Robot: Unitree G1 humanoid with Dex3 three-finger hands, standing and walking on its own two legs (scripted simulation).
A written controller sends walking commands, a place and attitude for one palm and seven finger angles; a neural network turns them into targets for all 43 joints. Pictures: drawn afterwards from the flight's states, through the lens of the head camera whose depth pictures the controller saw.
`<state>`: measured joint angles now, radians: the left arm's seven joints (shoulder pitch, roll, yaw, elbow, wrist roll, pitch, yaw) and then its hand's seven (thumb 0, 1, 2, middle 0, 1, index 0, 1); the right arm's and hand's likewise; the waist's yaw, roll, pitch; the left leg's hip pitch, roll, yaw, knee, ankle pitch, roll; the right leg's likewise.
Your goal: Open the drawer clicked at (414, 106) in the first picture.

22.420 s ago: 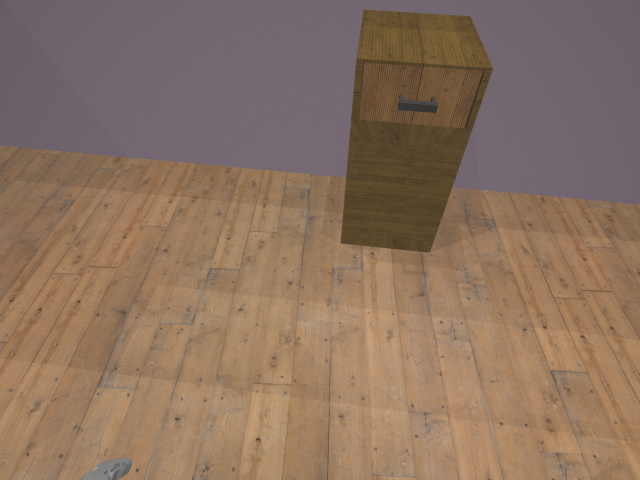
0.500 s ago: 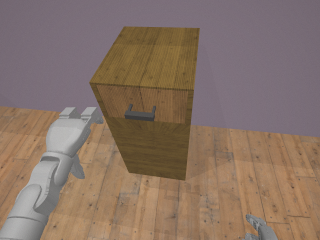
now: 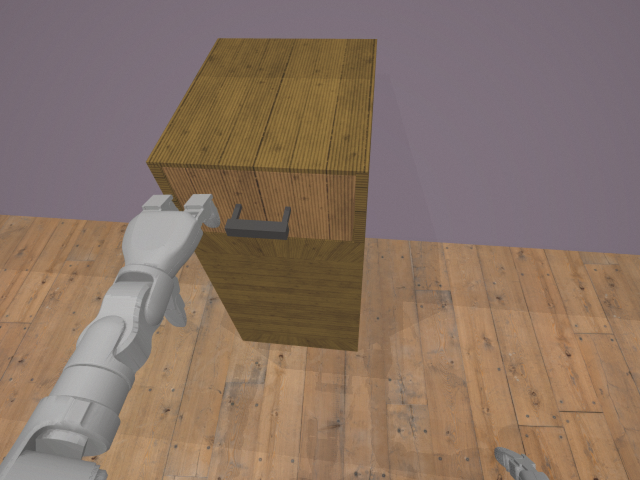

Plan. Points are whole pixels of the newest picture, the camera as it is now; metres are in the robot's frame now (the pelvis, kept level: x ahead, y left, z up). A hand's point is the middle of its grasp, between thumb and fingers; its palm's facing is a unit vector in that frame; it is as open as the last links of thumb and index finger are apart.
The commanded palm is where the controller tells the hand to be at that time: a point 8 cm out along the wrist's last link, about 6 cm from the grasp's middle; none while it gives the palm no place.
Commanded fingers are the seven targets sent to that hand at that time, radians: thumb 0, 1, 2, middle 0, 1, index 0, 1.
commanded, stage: move the hooked fingers above the handle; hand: left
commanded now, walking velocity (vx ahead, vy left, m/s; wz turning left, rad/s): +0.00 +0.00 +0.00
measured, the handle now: (259, 220) +0.55 +0.16 -0.07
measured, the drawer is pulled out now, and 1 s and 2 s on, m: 0.00 0.00 0.00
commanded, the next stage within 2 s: none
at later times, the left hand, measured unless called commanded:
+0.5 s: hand (214, 242) +0.43 +0.20 +0.01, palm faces -0.09 -0.03 -1.00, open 13.8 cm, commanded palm +0.42 +0.20 +0.07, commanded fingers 0.00 -0.50 0.30 -0.30 -1.20 -0.30 -1.20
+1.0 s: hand (249, 226) +0.49 +0.16 -0.02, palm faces -0.11 -0.03 -0.99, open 13.8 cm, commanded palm +0.49 +0.18 +0.04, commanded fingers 0.00 -0.50 0.30 -0.30 -1.20 -0.30 -1.20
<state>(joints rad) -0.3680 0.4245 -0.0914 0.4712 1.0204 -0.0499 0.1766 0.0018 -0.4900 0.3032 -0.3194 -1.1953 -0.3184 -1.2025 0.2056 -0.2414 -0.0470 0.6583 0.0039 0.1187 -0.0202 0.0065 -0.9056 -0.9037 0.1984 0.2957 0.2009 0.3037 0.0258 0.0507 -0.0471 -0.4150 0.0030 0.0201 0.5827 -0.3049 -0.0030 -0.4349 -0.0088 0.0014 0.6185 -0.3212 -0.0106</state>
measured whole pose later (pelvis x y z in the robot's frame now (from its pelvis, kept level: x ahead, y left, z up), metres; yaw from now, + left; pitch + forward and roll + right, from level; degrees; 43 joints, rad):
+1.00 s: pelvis +0.00 +0.01 -0.03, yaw +0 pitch +20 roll -1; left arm -0.86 0.40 -0.12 1.07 1.10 -0.08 0.29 0.00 -0.49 0.30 -0.32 -1.20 -0.32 -1.20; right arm 0.37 -0.25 -0.08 0.73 -0.03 0.09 -0.01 0.00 -0.91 -0.90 0.20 0.30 0.20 0.30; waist -0.14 0.03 -0.13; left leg -0.77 0.01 0.02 0.82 -0.39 0.01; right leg -0.77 0.00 0.00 0.80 -0.38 0.00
